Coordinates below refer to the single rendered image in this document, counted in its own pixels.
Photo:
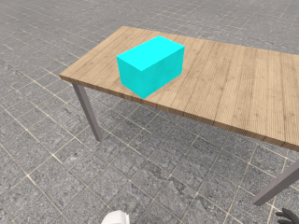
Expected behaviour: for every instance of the carton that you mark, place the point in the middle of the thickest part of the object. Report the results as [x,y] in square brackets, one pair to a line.
[145,68]

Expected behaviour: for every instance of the robot right hand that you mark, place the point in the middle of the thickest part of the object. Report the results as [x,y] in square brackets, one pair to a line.
[289,215]

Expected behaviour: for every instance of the robot left thigh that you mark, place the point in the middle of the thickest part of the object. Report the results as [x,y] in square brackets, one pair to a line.
[116,217]

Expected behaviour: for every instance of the table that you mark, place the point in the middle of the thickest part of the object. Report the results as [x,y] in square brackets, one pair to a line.
[244,90]

